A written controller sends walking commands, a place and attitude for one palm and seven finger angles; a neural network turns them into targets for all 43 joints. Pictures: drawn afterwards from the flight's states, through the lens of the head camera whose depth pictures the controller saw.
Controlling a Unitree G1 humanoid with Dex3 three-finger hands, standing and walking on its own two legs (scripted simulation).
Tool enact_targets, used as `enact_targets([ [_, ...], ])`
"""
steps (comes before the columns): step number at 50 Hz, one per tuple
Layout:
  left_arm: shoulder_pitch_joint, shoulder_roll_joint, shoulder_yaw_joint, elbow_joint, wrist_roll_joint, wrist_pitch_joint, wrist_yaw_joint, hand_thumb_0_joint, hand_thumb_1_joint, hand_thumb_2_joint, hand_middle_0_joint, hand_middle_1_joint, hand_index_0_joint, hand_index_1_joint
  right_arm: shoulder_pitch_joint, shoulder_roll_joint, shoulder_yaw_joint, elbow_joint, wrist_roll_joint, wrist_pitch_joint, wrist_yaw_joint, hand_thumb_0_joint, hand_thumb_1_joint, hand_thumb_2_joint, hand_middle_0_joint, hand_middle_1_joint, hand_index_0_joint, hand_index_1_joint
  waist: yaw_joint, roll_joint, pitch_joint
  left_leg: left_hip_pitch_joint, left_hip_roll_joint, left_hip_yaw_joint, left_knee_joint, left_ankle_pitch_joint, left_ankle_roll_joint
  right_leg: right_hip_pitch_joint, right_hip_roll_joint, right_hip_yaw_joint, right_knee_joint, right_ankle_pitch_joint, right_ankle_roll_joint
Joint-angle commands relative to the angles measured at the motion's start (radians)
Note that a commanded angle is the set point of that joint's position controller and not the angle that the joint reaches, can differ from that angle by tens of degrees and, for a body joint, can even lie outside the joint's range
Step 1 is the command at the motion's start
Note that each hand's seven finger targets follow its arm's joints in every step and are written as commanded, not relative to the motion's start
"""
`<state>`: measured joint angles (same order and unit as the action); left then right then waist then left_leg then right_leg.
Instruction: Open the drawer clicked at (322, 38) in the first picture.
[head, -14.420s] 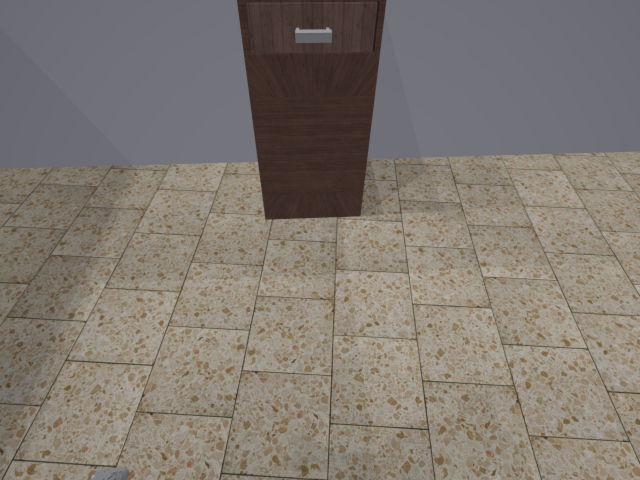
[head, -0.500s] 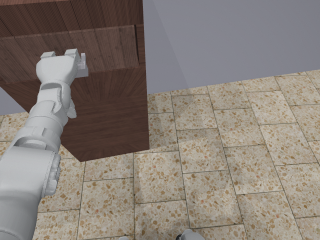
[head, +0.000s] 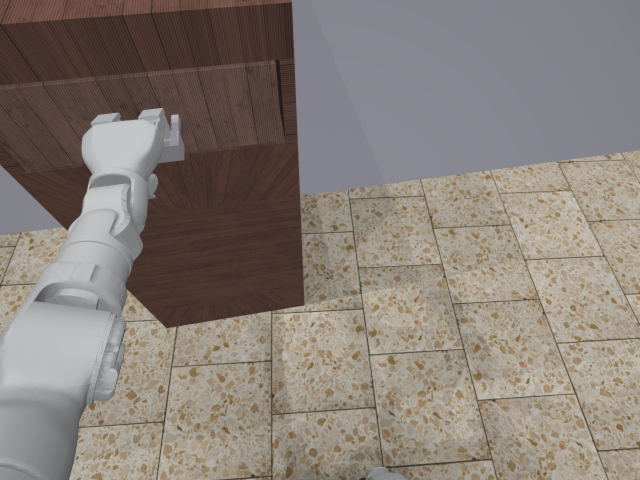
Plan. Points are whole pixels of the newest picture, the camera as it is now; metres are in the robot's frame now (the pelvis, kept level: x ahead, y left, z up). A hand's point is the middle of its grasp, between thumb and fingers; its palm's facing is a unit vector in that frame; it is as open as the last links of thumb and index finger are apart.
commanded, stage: close the thumb around the handle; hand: left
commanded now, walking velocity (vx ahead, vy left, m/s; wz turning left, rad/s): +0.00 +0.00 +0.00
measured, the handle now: (141, 137) +0.57 +0.21 +0.07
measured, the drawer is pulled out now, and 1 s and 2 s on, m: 0.00 0.08 0.20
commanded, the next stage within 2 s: pull the drawer open in 0.20 s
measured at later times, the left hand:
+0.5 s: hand (142, 185) +0.49 +0.20 +0.05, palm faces -0.03 -0.02 -1.00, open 6.4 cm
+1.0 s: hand (140, 225) +0.43 +0.19 +0.05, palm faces +0.01 -0.02 -1.00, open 6.4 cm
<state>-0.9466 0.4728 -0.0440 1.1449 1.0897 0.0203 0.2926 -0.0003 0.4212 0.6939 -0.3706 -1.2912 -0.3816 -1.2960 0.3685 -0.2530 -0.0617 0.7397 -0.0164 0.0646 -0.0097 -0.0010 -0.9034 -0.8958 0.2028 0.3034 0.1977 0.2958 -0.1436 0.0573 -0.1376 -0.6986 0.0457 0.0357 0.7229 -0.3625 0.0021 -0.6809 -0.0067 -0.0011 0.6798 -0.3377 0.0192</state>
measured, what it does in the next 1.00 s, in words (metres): stands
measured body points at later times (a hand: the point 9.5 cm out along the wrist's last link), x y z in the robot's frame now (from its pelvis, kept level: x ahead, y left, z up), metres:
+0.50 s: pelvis +0.01 +0.00 +0.00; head +0.09 -0.01 +0.44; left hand +0.49 +0.20 +0.10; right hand +0.00 -0.27 -0.13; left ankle -0.02 +0.12 -0.71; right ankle -0.02 -0.14 -0.71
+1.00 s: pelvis +0.00 -0.01 +0.01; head +0.06 -0.02 +0.46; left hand +0.43 +0.19 +0.10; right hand +0.09 -0.27 -0.12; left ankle -0.02 +0.12 -0.71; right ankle -0.02 -0.14 -0.71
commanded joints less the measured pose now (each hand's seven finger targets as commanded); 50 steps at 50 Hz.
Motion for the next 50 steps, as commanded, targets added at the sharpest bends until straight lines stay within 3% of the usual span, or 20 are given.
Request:
enact_targets([
  [1,-0.418,0.217,0.037,-0.187,-0.005,0.0,0.035,0.0,0.9,0.9,-0.4,-1.35,-0.4,-1.35,0.149,-0.166,-0.053,-0.045,-0.003,-0.009,-0.015,0.0,-0.9,-0.9,0.2,0.3,0.2,0.3,-0.008,0.004,-0.41,0.301,-0.047,-0.001,-0.02,0.504,0.03,0.194,0.061,-0.034,-0.036,0.442,-0.033],
  [5,-0.444,0.253,0.057,-0.204,0.002,-0.002,0.043,0.0,0.9,0.9,-0.4,-1.35,-0.4,-1.35,0.15,-0.168,-0.055,-0.042,-0.004,-0.01,-0.016,0.0,-0.9,-0.9,0.2,0.3,0.2,0.3,-0.005,0.008,-0.439,0.303,-0.05,0.003,-0.021,0.496,0.032,0.215,0.058,-0.027,-0.035,0.451,-0.032],
  [8,-0.459,0.246,0.047,-0.207,-0.001,0.004,0.044,0.0,0.9,0.9,-0.4,-1.35,-0.4,-1.35,0.147,-0.166,-0.051,-0.041,-0.002,-0.01,-0.017,0.0,-0.9,-0.9,0.2,0.3,0.2,0.3,-0.008,0.019,-0.428,0.301,-0.051,0.0,-0.025,0.489,0.03,0.213,0.059,-0.03,-0.034,0.445,-0.034],
  [10,-0.454,0.252,0.058,-0.22,-0.002,0.0,0.045,0.0,0.9,0.9,-0.4,-1.35,-0.4,-1.35,0.148,-0.166,-0.054,-0.042,-0.006,-0.009,-0.017,0.0,-0.9,-0.9,0.2,0.3,0.2,0.3,-0.006,0.017,-0.462,0.315,-0.051,0.003,-0.02,0.514,0.032,0.23,0.058,-0.026,-0.033,0.471,-0.031],
  [12,-0.433,0.235,0.049,-0.212,-0.006,0.001,0.042,0.0,0.9,0.9,-0.4,-1.35,-0.4,-1.35,0.143,-0.164,-0.054,-0.043,-0.004,-0.008,-0.016,0.0,-0.9,-0.9,0.2,0.3,0.2,0.3,-0.002,0.021,-0.436,0.311,-0.051,0.004,-0.022,0.514,0.03,0.223,0.059,-0.03,-0.035,0.467,-0.033],
  [14,-0.424,0.254,0.071,-0.221,-0.009,-0.006,0.041,0.0,0.9,0.9,-0.4,-1.35,-0.4,-1.35,0.144,-0.166,-0.057,-0.041,-0.007,-0.007,-0.016,0.0,-0.9,-0.9,0.2,0.3,0.2,0.3,0.003,0.002,-0.463,0.318,-0.051,0.001,-0.016,0.54,0.031,0.245,0.06,-0.026,-0.032,0.488,-0.033],
  [15,-0.434,0.256,0.065,-0.24,-0.007,-0.01,0.042,0.0,0.9,0.9,-0.4,-1.35,-0.4,-1.35,0.145,-0.165,-0.055,-0.044,-0.006,-0.009,-0.017,0.0,-0.9,-0.9,0.2,0.3,0.2,0.3,0.005,0.026,-0.466,0.32,-0.05,0.002,-0.02,0.546,0.03,0.242,0.058,-0.026,-0.029,0.494,-0.032],
  [17,-0.357,0.205,0.046,-0.228,-0.012,-0.006,0.038,0.0,0.9,0.9,-0.4,-1.35,-0.4,-1.35,0.138,-0.159,-0.058,-0.05,-0.004,-0.008,-0.012,0.0,-0.9,-0.9,0.2,0.3,0.2,0.3,0.017,0.016,-0.447,0.329,-0.049,0.003,-0.023,0.556,0.029,0.236,0.061,-0.033,-0.033,0.485,-0.034],
  [19,-0.349,0.195,0.048,-0.28,-0.017,-0.017,0.037,0.0,0.9,0.9,-0.4,-1.35,-0.4,-1.35,0.131,-0.16,-0.063,-0.055,-0.006,-0.008,-0.01,0.0,-0.9,-0.9,0.2,0.3,0.2,0.3,0.025,0.027,-0.475,0.362,-0.044,0.0,-0.02,0.613,0.028,0.247,0.06,-0.031,-0.031,0.506,-0.035],
  [20,-0.301,0.19,0.051,-0.277,-0.02,-0.015,0.036,0.0,0.9,0.9,-0.4,-1.35,-0.4,-1.35,0.13,-0.156,-0.063,-0.061,-0.004,-0.007,-0.006,0.0,-0.9,-0.9,0.2,0.3,0.2,0.3,0.039,0.032,-0.471,0.359,-0.045,0.004,-0.023,0.612,0.029,0.257,0.061,-0.033,-0.033,0.511,-0.034],
  [24,-0.229,0.176,0.053,-0.322,-0.027,-0.012,0.038,0.0,0.9,0.9,-0.4,-1.35,-0.4,-1.35,0.106,-0.158,-0.065,-0.068,-0.001,-0.002,-0.003,0.0,-0.9,-0.9,0.2,0.3,0.2,0.3,0.051,-0.01,-0.45,0.354,-0.046,0.007,-0.036,0.614,0.031,0.292,0.061,-0.033,-0.042,0.531,-0.036],
  [27,-0.206,0.164,0.044,-0.326,-0.022,0.001,0.047,0.0,0.9,0.9,-0.4,-1.35,-0.4,-1.35,0.087,-0.156,-0.064,-0.067,0.005,-0.002,-0.004,0.0,-0.9,-0.9,0.2,0.3,0.2,0.3,0.053,-0.025,-0.395,0.342,-0.048,0.009,-0.052,0.567,0.032,0.284,0.061,-0.039,-0.05,0.505,-0.036],
  [31,-0.194,0.166,0.048,-0.341,-0.015,0.011,0.055,0.0,0.9,0.9,-0.4,-1.35,-0.4,-1.35,0.063,-0.152,-0.061,-0.072,0.008,-0.001,-0.009,0.0,-0.9,-0.9,0.2,0.3,0.2,0.3,0.057,-0.039,-0.375,0.34,-0.053,0.016,-0.067,0.525,0.034,0.299,0.058,-0.038,-0.059,0.49,-0.038],
  [37,-0.134,0.126,0.029,-0.401,-0.018,0.016,0.059,0.0,0.9,0.9,-0.4,-1.35,-0.4,-1.35,0.023,-0.141,-0.058,-0.1,0.013,-0.002,-0.01,0.0,-0.9,-0.9,0.2,0.3,0.2,0.3,0.08,-0.018,-0.373,0.373,-0.056,0.018,-0.076,0.554,0.033,0.314,0.056,-0.04,-0.06,0.493,-0.042],
  [39,-0.099,0.153,0.06,-0.423,-0.021,0.017,0.06,0.0,0.9,0.9,-0.4,-1.35,-0.4,-1.35,0.011,-0.142,-0.059,-0.108,0.013,0.0,-0.01,0.0,-0.9,-0.9,0.2,0.3,0.2,0.3,0.089,-0.036,-0.391,0.378,-0.058,0.018,-0.073,0.563,0.034,0.34,0.057,-0.035,-0.06,0.507,-0.043],
  [41,-0.106,0.095,0.009,-0.462,-0.022,0.019,0.06,0.0,0.9,0.9,-0.4,-1.35,-0.4,-1.35,-0.008,-0.137,-0.056,-0.117,0.017,-0.003,-0.01,0.0,-0.9,-0.9,0.2,0.3,0.2,0.3,0.082,-0.026,-0.359,0.386,-0.055,0.016,-0.082,0.555,0.033,0.316,0.056,-0.041,-0.062,0.49,-0.041],
  [45,-0.043,0.101,0.022,-0.518,-0.02,0.03,0.067,0.0,0.9,0.9,-0.4,-1.35,-0.4,-1.35,-0.032,-0.134,-0.056,-0.13,0.017,-0.005,-0.009,0.0,-0.9,-0.9,0.2,0.3,0.2,0.3,0.1,-0.025,-0.37,0.404,-0.057,0.014,-0.083,0.576,0.034,0.336,0.055,-0.04,-0.063,0.498,-0.043],
  [46,-0.028,0.069,0.0,-0.521,-0.024,0.036,0.066,0.0,0.9,0.9,-0.4,-1.35,-0.4,-1.35,-0.043,-0.132,-0.056,-0.133,0.019,-0.005,-0.008,0.0,-0.9,-0.9,0.2,0.3,0.2,0.3,0.094,-0.035,-0.352,0.405,-0.059,0.016,-0.084,0.55,0.034,0.328,0.057,-0.042,-0.069,0.486,-0.042],
  [47,-0.027,0.071,0.001,-0.519,-0.023,0.039,0.066,0.0,0.9,0.9,-0.4,-1.35,-0.4,-1.35,-0.049,-0.133,-0.055,-0.13,0.021,-0.006,-0.011,0.0,-0.9,-0.9,0.2,0.3,0.2,0.3,0.092,-0.062,-0.334,0.395,-0.06,0.017,-0.089,0.527,0.034,0.329,0.056,-0.043,-0.073,0.475,-0.042],
  [50,-0.047,0.089,0.003,-0.521,-0.02,0.046,0.068,0.0,0.9,0.9,-0.4,-1.35,-0.4,-1.35,-0.067,-0.132,-0.048,-0.129,0.022,-0.009,-0.018,0.0,-0.9,-0.9,0.2,0.3,0.2,0.3,0.093,-0.049,-0.312,0.384,-0.065,0.019,-0.104,0.462,0.034,0.328,0.051,-0.039,-0.082,0.434,-0.044],
])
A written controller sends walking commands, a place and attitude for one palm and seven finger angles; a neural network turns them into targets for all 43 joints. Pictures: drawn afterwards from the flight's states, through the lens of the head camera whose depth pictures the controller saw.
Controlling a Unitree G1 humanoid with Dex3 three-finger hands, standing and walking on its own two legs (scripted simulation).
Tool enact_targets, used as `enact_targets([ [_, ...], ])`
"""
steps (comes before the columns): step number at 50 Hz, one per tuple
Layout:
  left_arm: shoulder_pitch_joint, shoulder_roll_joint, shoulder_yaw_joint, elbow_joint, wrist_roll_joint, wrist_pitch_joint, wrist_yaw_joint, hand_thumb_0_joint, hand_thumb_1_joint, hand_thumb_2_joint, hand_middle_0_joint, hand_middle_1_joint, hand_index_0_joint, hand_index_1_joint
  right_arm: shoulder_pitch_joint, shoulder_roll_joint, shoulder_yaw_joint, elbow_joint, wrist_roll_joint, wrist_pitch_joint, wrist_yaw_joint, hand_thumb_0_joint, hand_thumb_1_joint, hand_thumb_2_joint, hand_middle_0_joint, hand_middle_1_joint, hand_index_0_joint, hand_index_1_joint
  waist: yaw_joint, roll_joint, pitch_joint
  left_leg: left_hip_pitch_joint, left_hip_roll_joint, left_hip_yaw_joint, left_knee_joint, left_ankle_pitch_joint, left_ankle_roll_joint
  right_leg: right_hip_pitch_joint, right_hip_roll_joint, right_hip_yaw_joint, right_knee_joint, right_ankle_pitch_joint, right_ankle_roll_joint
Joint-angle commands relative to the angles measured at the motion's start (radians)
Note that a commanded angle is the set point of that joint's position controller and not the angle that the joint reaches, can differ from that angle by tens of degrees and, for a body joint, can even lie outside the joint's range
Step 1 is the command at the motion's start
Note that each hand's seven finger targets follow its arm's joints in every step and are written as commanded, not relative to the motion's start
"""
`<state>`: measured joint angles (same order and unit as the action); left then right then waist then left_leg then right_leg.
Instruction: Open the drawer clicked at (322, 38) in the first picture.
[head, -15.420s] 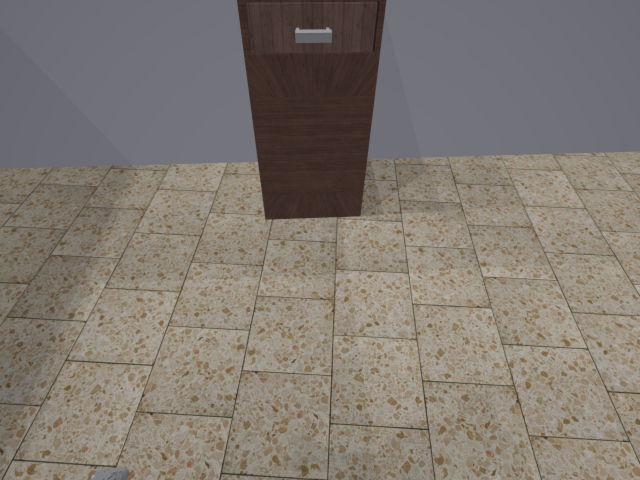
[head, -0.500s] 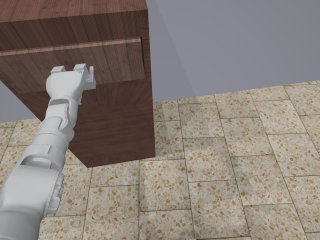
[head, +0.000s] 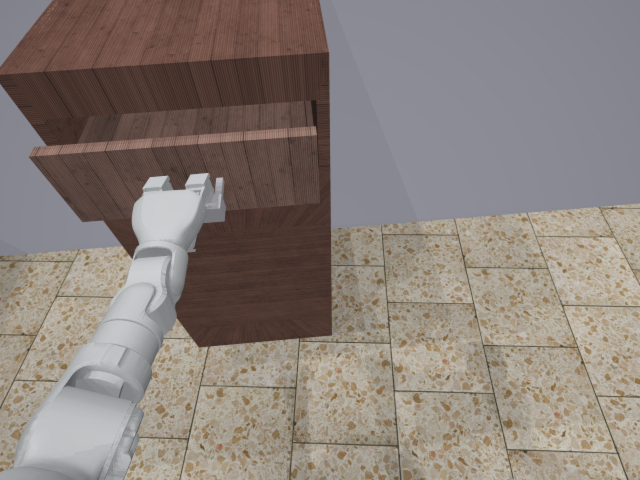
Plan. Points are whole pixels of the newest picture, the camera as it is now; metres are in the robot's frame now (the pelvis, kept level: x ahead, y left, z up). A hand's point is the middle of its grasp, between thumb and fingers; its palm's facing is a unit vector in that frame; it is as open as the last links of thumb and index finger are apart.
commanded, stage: pull the drawer open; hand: left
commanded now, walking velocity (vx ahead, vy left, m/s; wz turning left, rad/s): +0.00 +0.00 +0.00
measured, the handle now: (186, 198) +0.49 +0.20 +0.06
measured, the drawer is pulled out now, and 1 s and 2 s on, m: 0.08 0.20 0.30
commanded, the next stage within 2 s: none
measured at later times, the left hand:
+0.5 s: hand (180, 267) +0.38 +0.19 +0.04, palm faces +0.02 -0.04 -1.00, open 6.4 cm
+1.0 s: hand (174, 316) +0.31 +0.19 +0.04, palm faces +0.03 -0.06 -1.00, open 6.3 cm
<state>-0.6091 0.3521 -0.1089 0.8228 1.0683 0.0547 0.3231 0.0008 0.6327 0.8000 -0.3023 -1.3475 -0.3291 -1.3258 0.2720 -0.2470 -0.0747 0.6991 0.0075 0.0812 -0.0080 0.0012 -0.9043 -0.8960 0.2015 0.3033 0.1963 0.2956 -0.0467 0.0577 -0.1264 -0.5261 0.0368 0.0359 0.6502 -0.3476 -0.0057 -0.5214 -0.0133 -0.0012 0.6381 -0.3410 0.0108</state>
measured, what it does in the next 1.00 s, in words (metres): stands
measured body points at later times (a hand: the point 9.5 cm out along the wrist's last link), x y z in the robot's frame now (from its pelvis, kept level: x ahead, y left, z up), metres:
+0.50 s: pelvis +0.00 -0.01 +0.01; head +0.03 -0.03 +0.45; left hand +0.38 +0.19 +0.09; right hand +0.10 -0.27 -0.13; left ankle -0.03 +0.12 -0.72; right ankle -0.03 -0.13 -0.72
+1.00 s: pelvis -0.01 -0.01 +0.01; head +0.01 -0.04 +0.46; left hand +0.30 +0.19 +0.09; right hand +0.18 -0.24 -0.11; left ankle -0.03 +0.12 -0.72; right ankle -0.03 -0.13 -0.72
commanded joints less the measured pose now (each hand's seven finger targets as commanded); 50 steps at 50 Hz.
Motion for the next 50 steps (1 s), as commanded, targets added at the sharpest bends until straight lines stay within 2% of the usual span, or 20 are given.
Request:
enact_targets([
  [1,-0.382,0.21,0.069,-0.185,0.003,0.016,0.04,0.0,0.9,0.9,-0.4,-1.35,-0.4,-1.35,0.026,-0.136,-0.033,-0.086,-0.001,-0.025,-0.023,0.0,-0.9,-0.9,0.2,0.3,0.2,0.3,-0.003,-0.062,-0.309,0.206,-0.058,0.016,-0.037,0.428,0.041,0.167,0.059,-0.041,-0.042,0.42,-0.037],
  [4,-0.379,0.232,0.083,-0.2,0.005,0.016,0.04,0.0,0.9,0.9,-0.4,-1.35,-0.4,-1.35,0.014,-0.136,-0.029,-0.085,-0.003,-0.027,-0.03,0.0,-0.9,-0.9,0.2,0.3,0.2,0.3,0.004,-0.065,-0.333,0.213,-0.06,0.02,-0.042,0.418,0.041,0.198,0.054,-0.031,-0.051,0.421,-0.038],
  [6,-0.35,0.189,0.05,-0.193,-0.001,0.019,0.034,0.0,0.9,0.9,-0.4,-1.35,-0.4,-1.35,-0.004,-0.129,-0.025,-0.093,0.0,-0.029,-0.032,0.0,-0.9,-0.9,0.2,0.3,0.2,0.3,0.007,-0.054,-0.301,0.205,-0.064,0.024,-0.049,0.391,0.041,0.186,0.052,-0.034,-0.055,0.407,-0.036],
  [9,-0.303,0.238,0.096,-0.209,-0.007,0.014,0.029,0.0,0.9,0.9,-0.4,-1.35,-0.4,-1.35,-0.011,-0.133,-0.023,-0.098,0.0,-0.031,-0.037,0.0,-0.9,-0.9,0.2,0.3,0.2,0.3,0.025,-0.075,-0.325,0.204,-0.064,0.027,-0.055,0.396,0.041,0.232,0.049,-0.027,-0.06,0.422,-0.038],
  [11,-0.26,0.198,0.067,-0.224,-0.012,0.013,0.024,0.0,0.9,0.9,-0.4,-1.35,-0.4,-1.35,-0.026,-0.125,-0.021,-0.11,0.003,-0.035,-0.038,0.0,-0.9,-0.9,0.2,0.3,0.2,0.3,0.03,-0.068,-0.308,0.202,-0.066,0.027,-0.06,0.392,0.041,0.227,0.049,-0.03,-0.058,0.424,-0.037],
  [14,-0.192,0.232,0.106,-0.262,-0.02,0.009,0.019,0.0,0.9,0.9,-0.4,-1.35,-0.4,-1.35,-0.04,-0.131,-0.021,-0.12,0.005,-0.037,-0.04,0.0,-0.9,-0.9,0.2,0.3,0.2,0.3,0.046,-0.088,-0.315,0.205,-0.064,0.029,-0.067,0.404,0.04,0.26,0.049,-0.027,-0.063,0.434,-0.038],
  [16,-0.196,0.174,0.053,-0.314,-0.025,0.009,0.017,0.0,0.9,0.9,-0.4,-1.35,-0.4,-1.35,-0.05,-0.126,-0.02,-0.127,0.007,-0.044,-0.038,0.0,-0.9,-0.9,0.2,0.3,0.2,0.3,0.039,-0.074,-0.293,0.214,-0.063,0.029,-0.073,0.399,0.041,0.241,0.048,-0.031,-0.065,0.431,-0.036],
  [19,-0.131,0.207,0.091,-0.334,-0.023,0.02,0.017,0.0,0.9,0.9,-0.4,-1.35,-0.4,-1.35,-0.063,-0.129,-0.02,-0.129,0.008,-0.045,-0.04,0.0,-0.9,-0.9,0.2,0.3,0.2,0.3,0.053,-0.085,-0.29,0.22,-0.064,0.029,-0.076,0.41,0.039,0.257,0.051,-0.03,-0.068,0.43,-0.038],
  [22,-0.097,0.147,0.042,-0.42,-0.027,0.028,0.018,0.0,0.9,0.9,-0.4,-1.35,-0.4,-1.35,-0.078,-0.123,-0.021,-0.136,0.008,-0.052,-0.033,0.0,-0.9,-0.9,0.2,0.3,0.2,0.3,0.052,-0.061,-0.291,0.252,-0.062,0.029,-0.077,0.442,0.038,0.248,0.052,-0.035,-0.065,0.45,-0.039],
  [25,-0.02,0.192,0.09,-0.439,-0.033,0.044,0.011,0.0,0.9,0.9,-0.4,-1.35,-0.4,-1.35,-0.097,-0.126,-0.018,-0.138,0.01,-0.053,-0.036,0.0,-0.9,-0.9,0.2,0.3,0.2,0.3,0.066,-0.093,-0.274,0.241,-0.063,0.03,-0.085,0.427,0.037,0.271,0.05,-0.031,-0.071,0.449,-0.037],
  [26,-0.022,0.163,0.062,-0.456,-0.037,0.048,0.008,0.0,0.9,0.9,-0.4,-1.35,-0.4,-1.35,-0.106,-0.123,-0.015,-0.14,0.012,-0.056,-0.037,0.0,-0.9,-0.9,0.2,0.3,0.2,0.3,0.062,-0.1,-0.256,0.238,-0.065,0.031,-0.089,0.409,0.038,0.266,0.049,-0.03,-0.077,0.443,-0.035],
  [29,0.026,0.198,0.096,-0.504,-0.034,0.056,0.006,0.0,0.9,0.9,-0.4,-1.35,-0.4,-1.35,-0.126,-0.124,-0.013,-0.143,0.011,-0.058,-0.04,0.0,-0.9,-0.9,0.2,0.3,0.2,0.3,0.08,-0.077,-0.268,0.255,-0.065,0.031,-0.092,0.434,0.035,0.288,0.049,-0.029,-0.075,0.447,-0.041],
  [31,0.051,0.146,0.054,-0.535,-0.038,0.062,0.001,0.0,0.9,0.9,-0.4,-1.35,-0.4,-1.35,-0.138,-0.114,-0.011,-0.147,0.011,-0.063,-0.039,0.0,-0.9,-0.9,0.2,0.3,0.2,0.3,0.078,-0.07,-0.256,0.267,-0.066,0.031,-0.093,0.438,0.036,0.278,0.048,-0.031,-0.075,0.454,-0.039],
  [35,0.111,0.165,0.075,-0.614,-0.036,0.065,-0.001,0.0,0.9,0.9,-0.4,-1.35,-0.4,-1.35,-0.166,-0.11,-0.009,-0.158,0.008,-0.067,-0.037,0.0,-0.9,-0.9,0.2,0.3,0.2,0.3,0.094,-0.06,-0.265,0.288,-0.064,0.031,-0.097,0.451,0.033,0.293,0.047,-0.028,-0.075,0.458,-0.04],
  [38,0.171,0.106,0.029,-0.67,-0.043,0.068,-0.007,0.0,0.9,0.9,-0.4,-1.35,-0.4,-1.35,-0.187,-0.104,-0.005,-0.166,0.008,-0.071,-0.028,0.0,-0.9,-0.9,0.2,0.3,0.2,0.3,0.09,-0.067,-0.241,0.305,-0.06,0.024,-0.096,0.485,0.03,0.276,0.05,-0.037,-0.072,0.464,-0.04],
  [43,0.176,0.078,-0.006,-0.722,-0.03,0.075,-0.004,0.0,0.9,0.9,-0.4,-1.35,-0.4,-1.35,-0.212,-0.095,0.002,-0.167,0.004,-0.077,-0.025,0.0,-0.9,-0.9,0.2,0.3,0.2,0.3,0.084,-0.067,-0.208,0.317,-0.062,0.02,-0.099,0.444,0.029,0.248,0.05,-0.039,-0.081,0.416,-0.04],
  [44,0.174,0.099,0.012,-0.722,-0.028,0.075,-0.004,0.0,0.9,0.9,-0.4,-1.35,-0.4,-1.35,-0.216,-0.097,0.003,-0.163,0.004,-0.078,-0.026,0.0,-0.9,-0.9,0.2,0.3,0.2,0.3,0.084,-0.077,-0.203,0.318,-0.061,0.021,-0.1,0.438,0.028,0.254,0.05,-0.039,-0.086,0.405,-0.041],
  [46,0.167,0.067,-0.023,-0.717,-0.019,0.081,-0.004,0.0,0.9,0.9,-0.4,-1.35,-0.4,-1.35,-0.227,-0.09,0.009,-0.163,0.002,-0.077,-0.027,0.0,-0.9,-0.9,0.2,0.3,0.2,0.3,0.082,-0.076,-0.184,0.312,-0.065,0.017,-0.101,0.411,0.028,0.234,0.049,-0.041,-0.085,0.384,-0.04],
  [49,0.181,0.102,0.002,-0.731,-0.014,0.082,-0.006,0.0,0.9,0.9,-0.4,-1.35,-0.4,-1.35,-0.234,-0.093,0.011,-0.159,-0.002,-0.077,-0.03,0.0,-0.9,-0.9,0.2,0.3,0.2,0.3,0.094,-0.063,-0.205,0.324,-0.068,0.018,-0.102,0.405,0.026,0.252,0.048,-0.037,-0.088,0.375,-0.043],
  [50,0.179,0.074,-0.025,-0.736,-0.014,0.083,-0.009,0.0,0.9,0.9,-0.4,-1.35,-0.4,-1.35,-0.239,-0.086,0.014,-0.162,-0.002,-0.077,-0.029,0.0,-0.9,-0.9,0.2,0.3,0.2,0.3,0.092,-0.069,-0.201,0.322,-0.068,0.016,-0.103,0.391,0.027,0.245,0.044,-0.038,-0.088,0.366,-0.041],
])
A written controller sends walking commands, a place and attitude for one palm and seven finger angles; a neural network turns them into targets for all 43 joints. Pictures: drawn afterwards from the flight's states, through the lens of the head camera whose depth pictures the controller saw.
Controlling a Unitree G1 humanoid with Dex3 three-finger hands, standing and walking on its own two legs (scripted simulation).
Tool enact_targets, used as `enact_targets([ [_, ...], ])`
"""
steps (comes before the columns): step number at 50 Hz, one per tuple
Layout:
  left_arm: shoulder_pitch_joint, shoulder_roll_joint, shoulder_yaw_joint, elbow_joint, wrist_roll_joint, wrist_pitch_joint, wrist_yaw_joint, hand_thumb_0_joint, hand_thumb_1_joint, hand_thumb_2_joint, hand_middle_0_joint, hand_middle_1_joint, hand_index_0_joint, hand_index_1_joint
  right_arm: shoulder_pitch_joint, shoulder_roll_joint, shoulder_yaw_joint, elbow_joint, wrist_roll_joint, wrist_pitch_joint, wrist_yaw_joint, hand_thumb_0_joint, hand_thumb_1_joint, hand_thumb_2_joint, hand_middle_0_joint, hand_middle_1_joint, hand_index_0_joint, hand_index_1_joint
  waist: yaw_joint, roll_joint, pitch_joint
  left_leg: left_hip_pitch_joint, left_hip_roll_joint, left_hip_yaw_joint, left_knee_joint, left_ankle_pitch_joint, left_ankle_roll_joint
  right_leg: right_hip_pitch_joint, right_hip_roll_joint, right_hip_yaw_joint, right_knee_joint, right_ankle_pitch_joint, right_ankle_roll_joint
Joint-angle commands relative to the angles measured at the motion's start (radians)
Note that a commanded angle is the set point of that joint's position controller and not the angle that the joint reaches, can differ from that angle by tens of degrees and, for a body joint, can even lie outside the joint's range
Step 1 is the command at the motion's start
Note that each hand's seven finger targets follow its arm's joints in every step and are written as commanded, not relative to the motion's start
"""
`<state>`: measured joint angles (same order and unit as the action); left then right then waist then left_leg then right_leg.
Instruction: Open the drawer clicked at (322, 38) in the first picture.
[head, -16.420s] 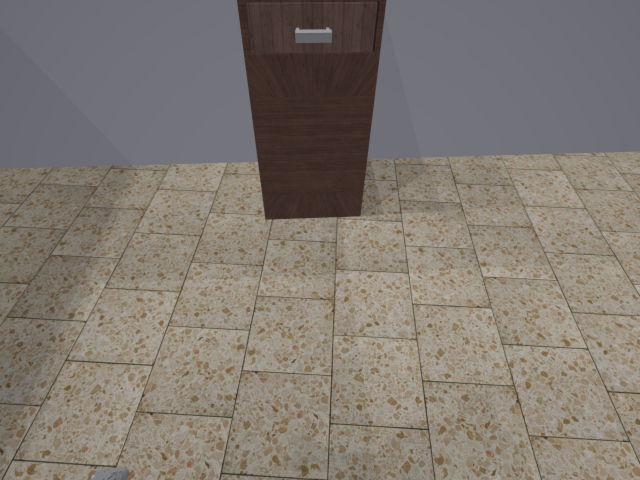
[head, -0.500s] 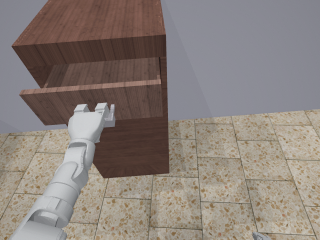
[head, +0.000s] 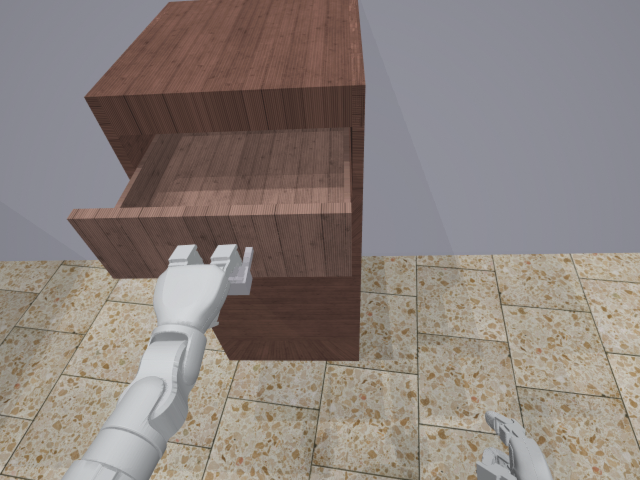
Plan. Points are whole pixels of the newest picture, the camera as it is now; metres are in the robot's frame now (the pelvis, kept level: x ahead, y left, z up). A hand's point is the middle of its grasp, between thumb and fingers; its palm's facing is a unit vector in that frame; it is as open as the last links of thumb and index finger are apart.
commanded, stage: pull the drawer open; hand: left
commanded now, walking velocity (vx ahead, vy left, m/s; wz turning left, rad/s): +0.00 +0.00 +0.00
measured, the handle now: (213, 267) +0.38 +0.20 +0.05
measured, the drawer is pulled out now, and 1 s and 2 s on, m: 0.20 0.30 0.30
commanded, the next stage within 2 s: open the thumb to release the handle in 1.08 s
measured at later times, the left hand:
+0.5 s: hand (200, 345) +0.27 +0.19 +0.03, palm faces +0.04 -0.09 -1.00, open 6.3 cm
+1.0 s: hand (190, 388) +0.21 +0.18 +0.03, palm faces +0.04 -0.13 -0.99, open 6.4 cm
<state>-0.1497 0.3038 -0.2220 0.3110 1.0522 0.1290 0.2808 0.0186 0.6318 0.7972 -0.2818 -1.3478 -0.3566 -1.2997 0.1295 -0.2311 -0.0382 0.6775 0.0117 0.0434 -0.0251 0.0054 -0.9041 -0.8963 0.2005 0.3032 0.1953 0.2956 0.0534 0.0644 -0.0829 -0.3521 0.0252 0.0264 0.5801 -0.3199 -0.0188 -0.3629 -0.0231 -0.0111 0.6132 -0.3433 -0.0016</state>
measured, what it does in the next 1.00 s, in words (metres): stands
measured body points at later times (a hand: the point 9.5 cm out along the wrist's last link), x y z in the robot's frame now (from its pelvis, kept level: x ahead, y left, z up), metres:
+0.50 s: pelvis -0.01 -0.01 +0.00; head +0.00 -0.05 +0.45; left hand +0.26 +0.19 +0.08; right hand +0.18 -0.23 -0.11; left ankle -0.02 +0.13 -0.73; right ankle -0.02 -0.12 -0.73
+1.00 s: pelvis +0.00 -0.01 +0.00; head +0.00 -0.05 +0.45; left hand +0.21 +0.19 +0.09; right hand +0.21 -0.22 -0.10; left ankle -0.02 +0.13 -0.73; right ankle -0.02 -0.12 -0.73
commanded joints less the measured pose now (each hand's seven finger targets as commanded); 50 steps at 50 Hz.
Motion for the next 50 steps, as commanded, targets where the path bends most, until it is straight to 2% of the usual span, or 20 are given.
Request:
enact_targets([
  [1,-0.278,0.107,0.075,-0.222,-0.004,0.007,0.03,0.0,0.9,0.9,-0.4,-1.35,-0.4,-1.35,-0.1,-0.099,-0.021,-0.139,-0.006,-0.04,-0.013,0.0,-0.9,-0.9,0.2,0.3,0.2,0.3,-0.011,-0.09,-0.234,0.142,-0.057,0.026,-0.033,0.352,0.042,0.086,0.054,-0.029,-0.066,0.366,-0.028],
  [4,-0.211,0.131,0.104,-0.259,-0.005,-0.002,0.026,0.0,0.9,0.9,-0.4,-1.35,-0.4,-1.35,-0.112,-0.101,-0.023,-0.148,-0.009,-0.042,-0.011,0.0,-0.9,-0.9,0.2,0.3,0.2,0.3,0.008,-0.08,-0.254,0.15,-0.057,0.024,-0.034,0.372,0.039,0.112,0.055,-0.025,-0.064,0.383,-0.03],
  [6,-0.169,0.1,0.084,-0.283,-0.017,-0.009,0.02,0.0,0.9,0.9,-0.4,-1.35,-0.4,-1.35,-0.118,-0.092,-0.021,-0.156,-0.01,-0.046,-0.006,0.0,-0.9,-0.9,0.2,0.3,0.2,0.3,0.009,-0.09,-0.238,0.142,-0.058,0.025,-0.034,0.372,0.042,0.116,0.052,-0.026,-0.062,0.4,-0.028],
  [9,-0.115,0.141,0.126,-0.309,-0.017,-0.017,0.016,0.0,0.9,0.9,-0.4,-1.35,-0.4,-1.35,-0.127,-0.098,-0.018,-0.158,-0.012,-0.045,-0.006,0.0,-0.9,-0.9,0.2,0.3,0.2,0.3,0.018,-0.104,-0.236,0.135,-0.057,0.026,-0.036,0.369,0.039,0.132,0.052,-0.02,-0.065,0.406,-0.026],
  [12,-0.07,0.115,0.109,-0.355,-0.019,-0.024,0.019,0.0,0.9,0.9,-0.4,-1.35,-0.4,-1.35,-0.133,-0.088,-0.016,-0.167,-0.014,-0.051,0.0,0.0,-0.9,-0.9,0.2,0.3,0.2,0.3,0.025,-0.075,-0.22,0.132,-0.059,0.027,-0.04,0.354,0.04,0.124,0.051,-0.021,-0.062,0.387,-0.027],
  [13,-0.044,0.122,0.119,-0.352,-0.015,-0.022,0.022,0.0,0.9,0.9,-0.4,-1.35,-0.4,-1.35,-0.134,-0.088,-0.017,-0.165,-0.014,-0.05,0.0,0.0,-0.9,-0.9,0.2,0.3,0.2,0.3,0.023,-0.098,-0.211,0.127,-0.059,0.026,-0.038,0.357,0.039,0.122,0.053,-0.021,-0.061,0.391,-0.027],
  [20,-0.021,0.131,0.119,-0.388,-0.005,-0.016,0.035,0.0,0.9,0.9,-0.4,-1.35,-0.4,-1.35,-0.147,-0.086,-0.013,-0.161,-0.015,-0.055,0.0,0.0,-0.9,-0.9,0.2,0.3,0.2,0.3,0.021,-0.085,-0.175,0.122,-0.059,0.029,-0.046,0.298,0.039,0.098,0.052,-0.018,-0.074,0.321,-0.026],
  [22,-0.025,0.1,0.086,-0.404,-0.007,-0.015,0.035,0.0,0.9,0.9,-0.4,-1.35,-0.4,-1.35,-0.151,-0.083,-0.012,-0.16,-0.014,-0.057,0.003,0.0,-0.9,-0.9,0.2,0.3,0.2,0.3,0.016,-0.072,-0.174,0.129,-0.061,0.027,-0.047,0.29,0.039,0.09,0.052,-0.016,-0.077,0.311,-0.026],
  [24,0.024,0.143,0.129,-0.425,-0.01,-0.013,0.035,0.0,0.9,0.9,-0.4,-1.35,-0.4,-1.35,-0.152,-0.087,-0.014,-0.161,-0.016,-0.058,0.001,0.0,-0.9,-0.9,0.2,0.3,0.2,0.3,0.031,-0.074,-0.201,0.139,-0.061,0.028,-0.045,0.308,0.038,0.118,0.053,-0.011,-0.077,0.334,-0.027],
  [27,0.048,0.108,0.103,-0.426,-0.021,-0.012,0.027,0.0,0.9,0.9,-0.4,-1.35,-0.4,-1.35,-0.162,-0.082,-0.008,-0.164,-0.014,-0.058,0.002,0.0,-0.9,-0.9,0.2,0.3,0.2,0.3,0.027,-0.101,-0.162,0.119,-0.061,0.028,-0.051,0.285,0.041,0.109,0.049,-0.014,-0.08,0.326,-0.023],
  [29,0.083,0.152,0.145,-0.438,-0.016,-0.012,0.026,0.0,0.9,0.9,-0.4,-1.35,-0.4,-1.35,-0.167,-0.088,-0.008,-0.164,-0.016,-0.056,0.0,0.0,-0.9,-0.9,0.2,0.3,0.2,0.3,0.036,-0.1,-0.174,0.124,-0.061,0.029,-0.05,0.296,0.038,0.124,0.052,-0.006,-0.083,0.335,-0.024],
  [31,0.131,0.097,0.099,-0.471,-0.023,-0.012,0.02,0.0,0.9,0.9,-0.4,-1.35,-0.4,-1.35,-0.169,-0.076,-0.007,-0.177,-0.017,-0.059,0.008,0.0,-0.9,-0.9,0.2,0.3,0.2,0.3,0.037,-0.09,-0.168,0.128,-0.06,0.027,-0.05,0.306,0.04,0.12,0.05,-0.015,-0.075,0.342,-0.024],
  [34,0.21,0.134,0.14,-0.522,-0.02,-0.014,0.021,0.0,0.9,0.9,-0.4,-1.35,-0.4,-1.35,-0.174,-0.082,-0.008,-0.187,-0.019,-0.056,0.015,0.0,-0.9,-0.9,0.2,0.3,0.2,0.3,0.052,-0.085,-0.177,0.126,-0.06,0.028,-0.047,0.319,0.036,0.138,0.053,-0.009,-0.072,0.358,-0.026],
  [35,0.209,0.102,0.107,-0.549,-0.021,-0.017,0.021,0.0,0.9,0.9,-0.4,-1.35,-0.4,-1.35,-0.174,-0.076,-0.003,-0.191,-0.021,-0.058,0.02,0.0,-0.9,-0.9,0.2,0.3,0.2,0.3,0.042,-0.076,-0.171,0.128,-0.058,0.028,-0.045,0.317,0.037,0.125,0.049,-0.013,-0.068,0.351,-0.025],
  [37,0.292,0.113,0.129,-0.555,-0.026,-0.018,0.021,0.0,0.9,0.9,-0.4,-1.35,-0.4,-1.35,-0.175,-0.075,-0.004,-0.196,-0.021,-0.057,0.024,0.0,-0.9,-0.9,0.2,0.3,0.2,0.3,0.05,-0.101,-0.147,0.114,-0.059,0.03,-0.042,0.316,0.038,0.128,0.052,-0.016,-0.067,0.365,-0.024],
  [39,0.299,0.138,0.15,-0.599,-0.016,-0.02,0.026,0.0,0.9,0.9,-0.4,-1.35,-0.4,-1.35,-0.18,-0.077,-0.004,-0.198,-0.024,-0.052,0.027,0.0,-0.9,-0.9,0.2,0.3,0.2,0.3,0.049,-0.08,-0.157,0.122,-0.058,0.029,-0.039,0.319,0.035,0.13,0.055,-0.003,-0.071,0.362,-0.027],
  [42,0.369,0.105,0.119,-0.641,-0.011,-0.023,0.036,0.0,0.9,0.9,-0.4,-1.35,-0.4,-1.35,-0.18,-0.069,0.0,-0.206,-0.029,-0.053,0.037,0.0,-0.9,-0.9,0.2,0.3,0.2,0.3,0.048,-0.067,-0.134,0.118,-0.057,0.026,-0.03,0.327,0.036,0.111,0.054,-0.011,-0.057,0.368,-0.028],
  [44,0.402,0.147,0.164,-0.669,-0.01,-0.026,0.043,0.0,0.9,0.9,-0.4,-1.35,-0.4,-1.35,-0.184,-0.071,-0.003,-0.206,-0.028,-0.05,0.039,0.0,-0.9,-0.9,0.2,0.3,0.2,0.3,0.052,-0.061,-0.146,0.125,-0.055,0.024,-0.026,0.332,0.033,0.118,0.057,0.001,-0.06,0.372,-0.031],
  [45,0.408,0.124,0.138,-0.681,-0.003,-0.028,0.047,0.0,0.9,0.9,-0.4,-1.35,-0.4,-1.35,-0.182,-0.065,0.002,-0.21,-0.032,-0.052,0.042,0.0,-0.9,-0.9,0.2,0.3,0.2,0.3,0.049,-0.06,-0.146,0.122,-0.055,0.025,-0.019,0.329,0.036,0.104,0.053,-0.006,-0.051,0.366,-0.029],
  [50,0.466,0.123,0.144,-0.69,-0.002,-0.028,0.056,0.0,0.9,0.9,-0.4,-1.35,-0.4,-1.35,-0.19,-0.06,0.003,-0.213,-0.033,-0.05,0.045,0.0,-0.9,-0.9,0.2,0.3,0.2,0.3,0.056,-0.067,-0.125,0.109,-0.055,0.023,-0.012,0.305,0.035,0.091,0.056,-0.003,-0.049,0.34,-0.031],
])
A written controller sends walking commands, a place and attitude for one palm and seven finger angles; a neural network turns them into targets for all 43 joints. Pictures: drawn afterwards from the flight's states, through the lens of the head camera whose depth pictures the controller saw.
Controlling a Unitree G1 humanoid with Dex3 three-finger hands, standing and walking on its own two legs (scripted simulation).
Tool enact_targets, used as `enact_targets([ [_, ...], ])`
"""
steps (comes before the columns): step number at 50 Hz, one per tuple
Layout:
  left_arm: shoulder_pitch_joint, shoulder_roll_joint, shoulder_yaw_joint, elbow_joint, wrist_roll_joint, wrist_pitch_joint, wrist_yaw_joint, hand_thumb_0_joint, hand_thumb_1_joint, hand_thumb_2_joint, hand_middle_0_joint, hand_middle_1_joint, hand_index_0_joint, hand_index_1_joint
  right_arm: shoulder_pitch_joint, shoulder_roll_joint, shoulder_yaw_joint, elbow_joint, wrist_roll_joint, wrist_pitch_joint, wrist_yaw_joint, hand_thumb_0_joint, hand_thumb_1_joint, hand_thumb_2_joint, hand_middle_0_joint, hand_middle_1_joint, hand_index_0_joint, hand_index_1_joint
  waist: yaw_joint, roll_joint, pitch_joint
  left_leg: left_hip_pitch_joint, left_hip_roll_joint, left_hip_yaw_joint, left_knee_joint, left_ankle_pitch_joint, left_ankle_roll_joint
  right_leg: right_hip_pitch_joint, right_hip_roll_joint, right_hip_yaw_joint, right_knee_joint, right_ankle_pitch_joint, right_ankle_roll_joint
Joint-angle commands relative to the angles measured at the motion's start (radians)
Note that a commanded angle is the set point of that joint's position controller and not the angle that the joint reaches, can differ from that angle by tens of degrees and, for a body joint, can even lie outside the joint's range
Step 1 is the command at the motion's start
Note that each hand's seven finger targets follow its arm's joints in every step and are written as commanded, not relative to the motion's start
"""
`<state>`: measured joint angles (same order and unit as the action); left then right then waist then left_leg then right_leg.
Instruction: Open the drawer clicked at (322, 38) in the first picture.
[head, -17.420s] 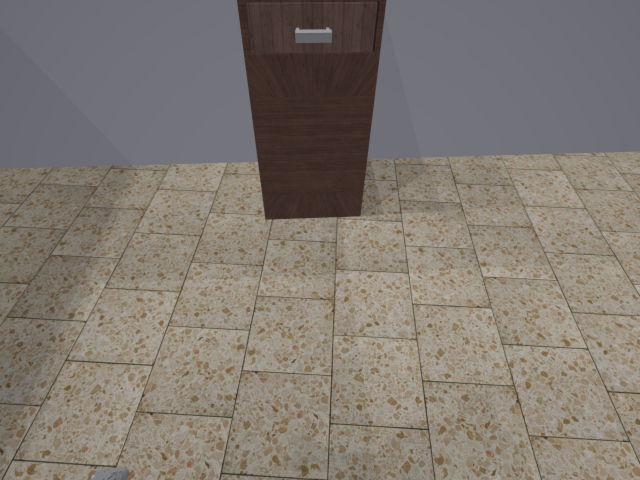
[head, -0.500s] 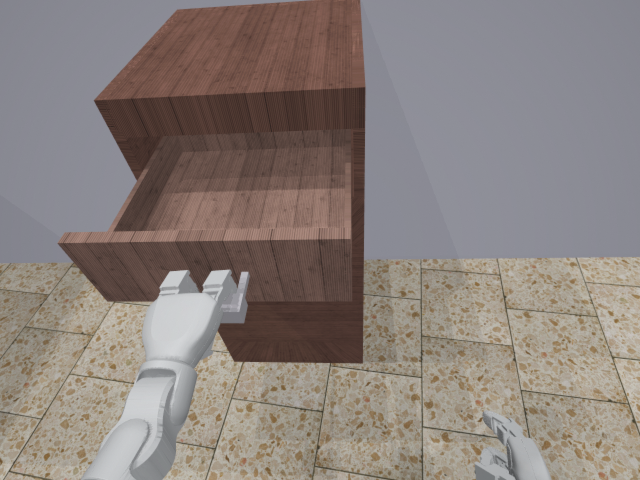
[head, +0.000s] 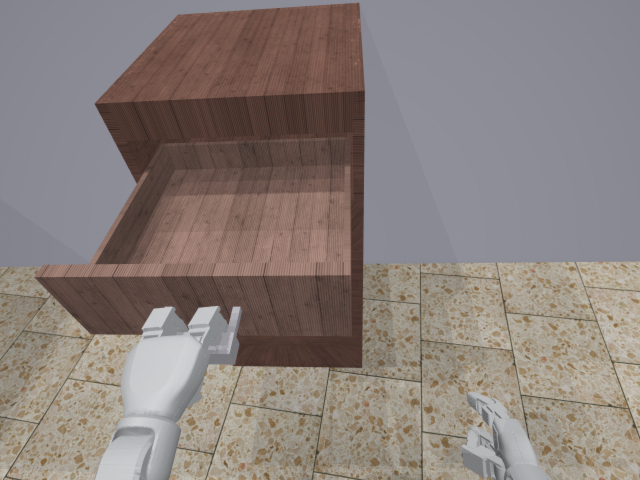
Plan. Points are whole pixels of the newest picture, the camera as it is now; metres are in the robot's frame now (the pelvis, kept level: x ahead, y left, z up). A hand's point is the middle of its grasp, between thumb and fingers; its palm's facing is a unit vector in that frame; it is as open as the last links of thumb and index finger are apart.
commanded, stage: pull the drawer open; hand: left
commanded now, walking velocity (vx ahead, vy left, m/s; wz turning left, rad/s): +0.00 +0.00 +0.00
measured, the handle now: (196, 331) +0.27 +0.20 +0.05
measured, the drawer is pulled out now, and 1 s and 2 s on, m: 0.30 0.30 0.30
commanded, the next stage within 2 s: open the thumb to release the handle in 0.08 s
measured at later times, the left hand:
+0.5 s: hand (191, 375) +0.22 +0.19 +0.04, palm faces +0.07 -0.12 -0.99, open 8.5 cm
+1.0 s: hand (190, 379) +0.22 +0.19 +0.04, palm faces +0.07 -0.11 -0.99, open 13.8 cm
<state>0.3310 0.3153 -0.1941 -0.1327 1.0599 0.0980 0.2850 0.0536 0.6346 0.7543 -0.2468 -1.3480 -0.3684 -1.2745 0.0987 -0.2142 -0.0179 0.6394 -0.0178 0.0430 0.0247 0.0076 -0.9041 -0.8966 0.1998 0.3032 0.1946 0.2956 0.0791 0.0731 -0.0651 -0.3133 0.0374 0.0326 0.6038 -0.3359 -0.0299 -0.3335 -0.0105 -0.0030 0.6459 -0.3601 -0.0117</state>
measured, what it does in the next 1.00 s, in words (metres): stands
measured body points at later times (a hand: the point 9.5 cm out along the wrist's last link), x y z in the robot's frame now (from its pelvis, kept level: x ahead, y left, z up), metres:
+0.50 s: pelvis +0.00 +0.00 +0.00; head +0.00 -0.04 +0.45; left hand +0.21 +0.20 +0.09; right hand +0.21 -0.21 -0.11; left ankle -0.02 +0.14 -0.73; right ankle -0.02 -0.11 -0.73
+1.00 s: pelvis -0.02 +0.00 +0.00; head -0.02 -0.04 +0.45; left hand +0.21 +0.20 +0.09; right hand +0.19 -0.21 -0.10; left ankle -0.02 +0.14 -0.73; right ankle -0.02 -0.11 -0.73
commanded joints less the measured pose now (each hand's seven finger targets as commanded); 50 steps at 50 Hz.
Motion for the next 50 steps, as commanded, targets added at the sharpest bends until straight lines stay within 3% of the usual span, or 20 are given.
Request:
enact_targets([
  [1,0.015,0.101,0.107,-0.255,-0.017,0.002,0.048,0.0,0.9,0.9,-0.4,-1.35,-0.4,-1.35,-0.155,-0.076,-0.019,-0.176,-0.001,-0.049,0.0,0.0,-0.9,-0.9,0.2,0.3,0.2,0.3,0.033,-0.072,-0.151,0.072,-0.066,0.015,-0.038,0.332,0.046,0.071,0.043,-0.011,-0.078,0.372,-0.021],
  [8,0.16,0.133,0.151,-0.327,-0.027,-0.008,0.052,0.0,0.9,0.9,-0.4,-1.35,-0.4,-1.35,-0.152,-0.08,-0.014,-0.197,-0.002,-0.045,0.016,0.0,-0.9,-0.9,0.2,0.3,0.2,0.3,0.043,-0.068,-0.173,0.052,-0.062,0.017,-0.015,0.404,0.042,0.097,0.041,0.002,-0.046,0.494,-0.019],
  [9,-0.145,0.195,0.189,-0.262,-0.002,0.004,0.069,0.0,0.9,0.9,-0.4,-1.35,-0.4,-1.35,-0.159,-0.096,-0.011,-0.15,-0.005,-0.03,-0.004,0.0,-0.9,-0.9,0.2,0.3,0.2,0.3,-0.017,-0.064,-0.137,0.045,-0.062,0.01,-0.014,0.341,0.036,0.038,0.042,0.007,-0.059,0.433,-0.019],
  [10,-0.152,0.163,0.179,-0.246,0.009,0.007,0.08,0.0,0.83,0.87,-0.395,-1.342,-0.395,-1.342,-0.155,-0.084,-0.016,-0.163,-0.014,-0.037,-0.011,0.0,-0.9,-0.9,0.2,0.3,0.2,0.3,0.008,-0.037,-0.137,0.049,-0.062,0.007,-0.016,0.316,0.04,0.027,0.044,0.0,-0.062,0.386,-0.021],
  [12,-0.082,0.129,0.153,-0.199,0.006,0.011,0.087,0.0,0.69,0.81,-0.385,-1.327,-0.385,-1.327,-0.144,-0.078,-0.022,-0.159,-0.009,-0.045,-0.016,0.0,-0.9,-0.9,0.2,0.3,0.2,0.3,0.015,-0.048,-0.169,0.066,-0.063,0.011,-0.012,0.337,0.041,0.04,0.047,-0.009,-0.059,0.395,-0.022],
  [15,-0.119,0.117,0.127,-0.198,-0.008,0.027,0.083,0.0,0.48,0.72,-0.37,-1.305,-0.37,-1.305,-0.148,-0.082,-0.022,-0.154,-0.005,-0.045,-0.022,0.0,-0.9,-0.9,0.2,0.3,0.2,0.3,0.013,-0.078,-0.186,0.072,-0.064,0.01,-0.015,0.336,0.045,0.053,0.04,-0.016,-0.062,0.396,-0.017],
  [18,-0.149,0.124,0.118,-0.184,-0.003,0.041,0.074,0.0,0.27,0.63,-0.355,-1.283,-0.355,-1.283,-0.16,-0.083,-0.018,-0.145,-0.001,-0.041,-0.027,0.0,-0.9,-0.9,0.2,0.3,0.2,0.3,0.011,-0.099,-0.166,0.066,-0.069,0.011,-0.023,0.329,0.046,0.056,0.036,-0.01,-0.073,0.415,-0.014],
  [19,-0.151,0.154,0.15,-0.173,-0.003,0.047,0.071,0.0,0.2,0.6,-0.35,-1.275,-0.35,-1.275,-0.165,-0.086,-0.019,-0.143,0.002,-0.037,-0.029,0.0,-0.9,-0.9,0.2,0.3,0.2,0.3,0.016,-0.11,-0.173,0.068,-0.068,0.013,-0.028,0.322,0.044,0.067,0.04,-0.005,-0.078,0.396,-0.016],
  [20,-0.161,0.128,0.115,-0.169,0.003,0.049,0.065,0.0,0.13,0.57,-0.345,-1.268,-0.345,-1.268,-0.169,-0.083,-0.013,-0.145,-0.002,-0.038,-0.031,0.0,-0.9,-0.9,0.2,0.3,0.2,0.3,0.017,-0.106,-0.169,0.065,-0.071,0.016,-0.029,0.309,0.047,0.063,0.035,-0.009,-0.078,0.384,-0.014],
  [24,-0.157,0.146,0.129,-0.17,-0.003,0.049,0.049,0.0,-0.15,0.45,-0.325,-1.237,-0.325,-1.237,-0.177,-0.085,-0.012,-0.145,0.002,-0.034,-0.035,0.0,-0.9,-0.9,0.2,0.3,0.2,0.3,0.023,-0.091,-0.163,0.068,-0.073,0.016,-0.042,0.296,0.044,0.076,0.037,0.002,-0.094,0.367,-0.016],
  [27,-0.153,0.11,0.093,-0.153,-0.01,0.042,0.036,0.0,-0.36,0.36,-0.31,-1.215,-0.31,-1.215,-0.177,-0.081,-0.008,-0.147,0.001,-0.037,-0.034,0.0,-0.9,-0.9,0.2,0.3,0.2,0.3,0.02,-0.087,-0.12,0.059,-0.073,0.018,-0.052,0.265,0.047,0.058,0.035,-0.008,-0.105,0.324,-0.012],
  [29,-0.173,0.174,0.157,-0.149,-0.012,0.037,0.039,0.0,-0.5,0.3,-0.3,-1.2,-0.3,-1.2,-0.179,-0.085,-0.01,-0.145,0.002,-0.037,-0.04,0.0,-0.9,-0.9,0.2,0.3,0.2,0.3,0.025,-0.108,-0.125,0.057,-0.074,0.02,-0.053,0.25,0.046,0.068,0.034,0.01,-0.123,0.304,-0.011],
  [33,-0.192,0.148,0.137,-0.136,-0.012,0.018,0.036,0.0,-0.5,0.3,-0.3,-1.2,-0.3,-1.2,-0.175,-0.081,-0.008,-0.141,0.0,-0.043,-0.044,0.0,-0.9,-0.9,0.2,0.3,0.2,0.3,0.022,-0.1,-0.125,0.054,-0.076,0.02,-0.06,0.234,0.048,0.065,0.029,0.01,-0.129,0.292,-0.008],
  [34,-0.195,0.175,0.168,-0.129,-0.012,0.02,0.039,0.0,-0.5,0.3,-0.3,-1.2,-0.3,-1.2,-0.178,-0.082,-0.011,-0.139,0.003,-0.042,-0.045,0.0,-0.9,-0.9,0.2,0.3,0.2,0.3,0.023,-0.079,-0.118,0.058,-0.074,0.022,-0.064,0.226,0.043,0.062,0.033,0.012,-0.137,0.261,-0.012],
  [35,-0.217,0.142,0.13,-0.121,-0.012,0.019,0.038,0.0,-0.5,0.3,-0.3,-1.2,-0.3,-1.2,-0.178,-0.08,-0.005,-0.141,0.001,-0.043,-0.045,0.0,-0.9,-0.9,0.2,0.3,0.2,0.3,0.02,-0.085,-0.113,0.052,-0.075,0.019,-0.067,0.211,0.045,0.054,0.029,0.004,-0.135,0.239,-0.011],
  [38,-0.223,0.163,0.157,-0.107,-0.008,0.014,0.044,0.0,-0.5,0.3,-0.3,-1.2,-0.3,-1.2,-0.174,-0.082,-0.011,-0.135,0.003,-0.045,-0.049,0.0,-0.9,-0.9,0.2,0.3,0.2,0.3,0.024,-0.081,-0.125,0.055,-0.076,0.021,-0.07,0.224,0.044,0.064,0.031,0.008,-0.138,0.26,-0.012],
  [40,-0.228,0.091,0.079,-0.106,-0.007,0.017,0.043,0.0,-0.5,0.3,-0.3,-1.2,-0.3,-1.2,-0.169,-0.079,-0.012,-0.14,0.003,-0.049,-0.038,0.0,-0.9,-0.9,0.2,0.3,0.2,0.3,0.012,-0.077,-0.119,0.064,-0.071,0.02,-0.069,0.227,0.044,0.044,0.033,-0.004,-0.133,0.239,-0.015],
  [44,-0.289,0.166,0.138,-0.082,0.001,0.023,0.051,0.0,-0.5,0.3,-0.3,-1.2,-0.3,-1.2,-0.169,-0.092,-0.015,-0.13,0.004,-0.044,-0.048,0.0,-0.9,-0.9,0.2,0.3,0.2,0.3,0.018,-0.093,-0.129,0.054,-0.075,0.019,-0.076,0.201,0.042,0.055,0.032,0.01,-0.143,0.218,-0.015],
  [46,-0.298,0.119,0.098,-0.067,0.002,0.025,0.049,0.0,-0.5,0.3,-0.3,-1.2,-0.3,-1.2,-0.165,-0.083,-0.016,-0.126,0.005,-0.047,-0.048,0.0,-0.9,-0.9,0.2,0.3,0.2,0.3,0.011,-0.099,-0.14,0.062,-0.073,0.019,-0.074,0.215,0.047,0.055,0.03,0.003,-0.138,0.239,-0.014],
  [50,-0.337,0.11,0.077,-0.054,0.0,0.029,0.047,0.0,-0.5,0.3,-0.3,-1.2,-0.3,-1.2,-0.169,-0.084,-0.012,-0.125,0.009,-0.048,-0.051,0.0,-0.9,-0.9,0.2,0.3,0.2,0.3,0.008,-0.084,-0.132,0.065,-0.073,0.017,-0.082,0.199,0.046,0.046,0.031,-0.004,-0.141,0.204,-0.014],
])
